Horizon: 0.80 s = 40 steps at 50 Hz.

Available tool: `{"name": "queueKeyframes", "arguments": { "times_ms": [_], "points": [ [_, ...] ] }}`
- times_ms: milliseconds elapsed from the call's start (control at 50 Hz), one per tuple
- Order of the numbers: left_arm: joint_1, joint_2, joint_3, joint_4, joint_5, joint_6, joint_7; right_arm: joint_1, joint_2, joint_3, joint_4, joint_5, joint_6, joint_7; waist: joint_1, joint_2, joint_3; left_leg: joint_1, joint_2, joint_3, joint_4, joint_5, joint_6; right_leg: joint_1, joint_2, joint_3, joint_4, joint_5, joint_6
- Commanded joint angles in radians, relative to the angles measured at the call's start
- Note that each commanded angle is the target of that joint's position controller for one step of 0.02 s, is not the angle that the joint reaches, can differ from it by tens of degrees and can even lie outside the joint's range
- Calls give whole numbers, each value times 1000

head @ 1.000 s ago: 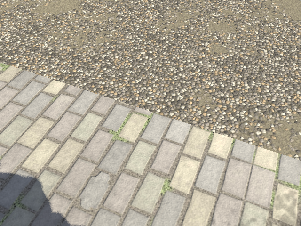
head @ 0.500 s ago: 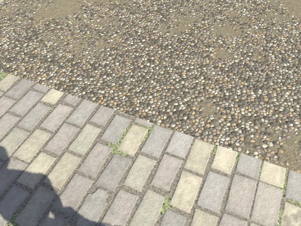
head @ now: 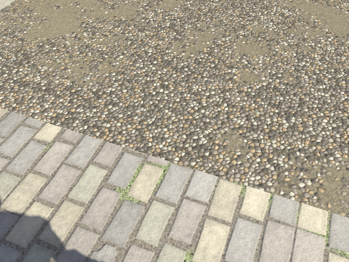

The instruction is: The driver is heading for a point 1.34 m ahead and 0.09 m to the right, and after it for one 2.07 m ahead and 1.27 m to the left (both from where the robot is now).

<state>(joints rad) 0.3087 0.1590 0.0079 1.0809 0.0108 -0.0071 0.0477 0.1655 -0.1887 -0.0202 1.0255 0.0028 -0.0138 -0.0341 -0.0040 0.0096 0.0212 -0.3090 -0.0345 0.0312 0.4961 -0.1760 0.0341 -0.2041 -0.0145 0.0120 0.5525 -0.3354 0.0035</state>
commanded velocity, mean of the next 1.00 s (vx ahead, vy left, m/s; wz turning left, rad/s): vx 0.05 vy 0.00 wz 0.00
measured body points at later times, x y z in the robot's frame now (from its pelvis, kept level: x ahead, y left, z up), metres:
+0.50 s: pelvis +0.03 -0.02 +0.00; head +0.04 -0.02 +0.45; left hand +0.01 +0.20 -0.16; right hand +0.08 -0.26 -0.15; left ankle +0.06 +0.10 -0.73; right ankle -0.02 -0.12 -0.73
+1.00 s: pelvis +0.06 +0.00 +0.00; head +0.07 +0.01 +0.45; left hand -0.01 +0.24 -0.15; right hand +0.13 -0.25 -0.14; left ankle +0.08 +0.11 -0.71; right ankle -0.03 -0.12 -0.73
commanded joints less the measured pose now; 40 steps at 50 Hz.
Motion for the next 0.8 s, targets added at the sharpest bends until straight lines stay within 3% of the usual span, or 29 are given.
{"name": "queueKeyframes", "arguments": {
  "times_ms": [20, 60, 140, 400, 760, 780, 800],
  "points": [
    [44, 95, 21, -8, -3, -37, -5, 20, -88, -17, -18, -3, -14, -8, -13, -74, 61, 109, 45, -57, -51, -12, 25, -155, -31, 48, -209, -45, -35],
    [69, 83, 20, -1, -7, -46, -11, 29, -81, -15, -6, -1, -16, -3, -4, -46, 25, 119, 52, -61, -40, 72, 31, -106, -27, 40, -187, 48, -37],
    [95, 76, 18, 6, -8, -40, -15, 41, -76, -13, 13, 4, -13, 1, 4, -29, -1, 135, 56, -63, -20, 153, 28, -64, -18, 26, -168, 153, -41],
    [115, 65, 17, 11, -9, -26, -17, 60, -78, -15, 55, 7, 10, -9, 2, -17, 19, 156, 61, -71, -11, 203, 15, -39, -13, 15, -171, 268, -45],
    [129, 55, 18, 18, -8, -25, -12, 51, -71, -23, 83, 5, 14, -14, 1, -15, 43, 151, 63, -75, -39, 138, 5, -54, -9, 10, -204, 164, -48],
    [150, 51, 18, 29, -8, -23, -11, 70, -60, -20, 93, 4, 15, -14, 2, -24, 20, 158, 46, -56, -31, 39, 5, -45, -4, 9, -218, 55, -55],
    [161, 74, 27, 31, -16, -20, -9, 74, -62, -23, 97, 9, 16, -15, 8, -47, 36, 125, 12, -19, 12, -125, 5, -53, -11, 31, -238, -119, -79]
  ]
}}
